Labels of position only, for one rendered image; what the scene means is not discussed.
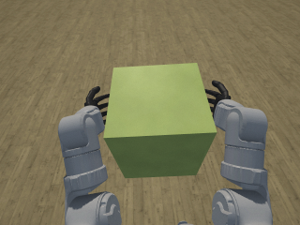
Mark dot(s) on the robot right forearm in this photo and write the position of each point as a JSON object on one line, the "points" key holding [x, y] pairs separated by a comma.
{"points": [[245, 139]]}

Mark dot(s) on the left robot hand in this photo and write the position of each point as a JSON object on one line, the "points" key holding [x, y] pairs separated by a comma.
{"points": [[91, 101]]}

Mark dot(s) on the robot left upper arm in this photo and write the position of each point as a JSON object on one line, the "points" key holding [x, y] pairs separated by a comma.
{"points": [[100, 208]]}

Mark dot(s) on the robot right upper arm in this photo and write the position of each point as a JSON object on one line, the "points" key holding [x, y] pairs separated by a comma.
{"points": [[232, 206]]}

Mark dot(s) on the robot left forearm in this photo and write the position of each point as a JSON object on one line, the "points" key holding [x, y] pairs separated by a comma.
{"points": [[78, 135]]}

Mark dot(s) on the carton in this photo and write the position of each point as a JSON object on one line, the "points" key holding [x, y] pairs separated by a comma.
{"points": [[159, 122]]}

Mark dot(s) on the right robot hand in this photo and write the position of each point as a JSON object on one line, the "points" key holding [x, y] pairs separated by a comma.
{"points": [[224, 95]]}

